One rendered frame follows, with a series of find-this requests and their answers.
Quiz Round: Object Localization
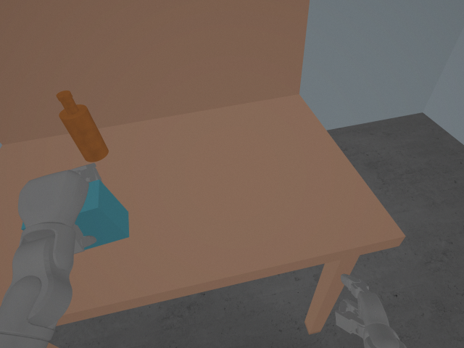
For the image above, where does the right robot hand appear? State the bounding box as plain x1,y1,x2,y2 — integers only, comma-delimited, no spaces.
335,274,390,339

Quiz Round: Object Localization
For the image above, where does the sponge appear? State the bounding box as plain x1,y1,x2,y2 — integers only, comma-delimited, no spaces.
21,180,129,250

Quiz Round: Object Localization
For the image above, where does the table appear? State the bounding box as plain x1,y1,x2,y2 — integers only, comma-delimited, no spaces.
0,0,405,348

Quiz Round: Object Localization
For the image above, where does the right robot forearm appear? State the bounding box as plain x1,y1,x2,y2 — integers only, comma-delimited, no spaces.
363,323,407,348

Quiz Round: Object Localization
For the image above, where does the left robot hand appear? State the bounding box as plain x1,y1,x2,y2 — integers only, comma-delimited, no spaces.
18,163,102,254

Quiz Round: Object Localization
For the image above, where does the left robot forearm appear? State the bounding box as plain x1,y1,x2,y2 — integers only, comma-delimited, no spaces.
0,222,75,348

